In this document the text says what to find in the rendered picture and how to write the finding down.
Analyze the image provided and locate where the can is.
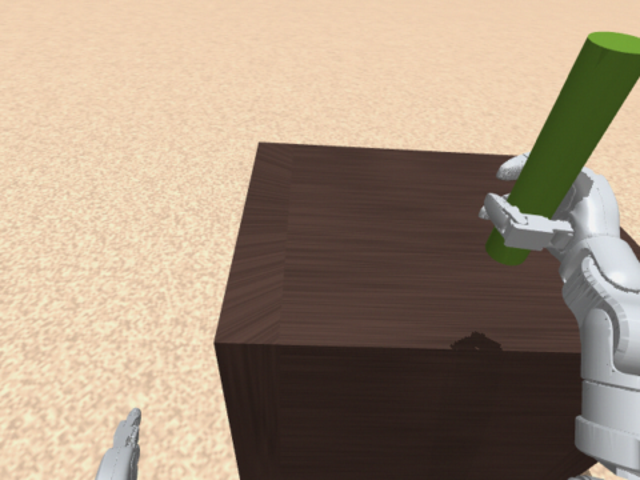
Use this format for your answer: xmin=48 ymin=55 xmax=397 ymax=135
xmin=485 ymin=32 xmax=640 ymax=266

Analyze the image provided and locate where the right robot hand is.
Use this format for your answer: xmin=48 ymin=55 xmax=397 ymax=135
xmin=478 ymin=151 xmax=620 ymax=263

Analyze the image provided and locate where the right robot arm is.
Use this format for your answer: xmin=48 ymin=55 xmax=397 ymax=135
xmin=559 ymin=236 xmax=640 ymax=480

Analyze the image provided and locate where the left robot hand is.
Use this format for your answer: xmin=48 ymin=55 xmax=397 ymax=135
xmin=95 ymin=408 xmax=141 ymax=480

